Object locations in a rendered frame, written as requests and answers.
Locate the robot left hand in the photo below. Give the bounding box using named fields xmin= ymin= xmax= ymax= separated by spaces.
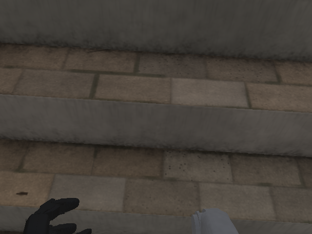
xmin=22 ymin=198 xmax=92 ymax=234

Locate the right robot thigh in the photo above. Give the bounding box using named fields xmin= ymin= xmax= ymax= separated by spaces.
xmin=191 ymin=208 xmax=239 ymax=234

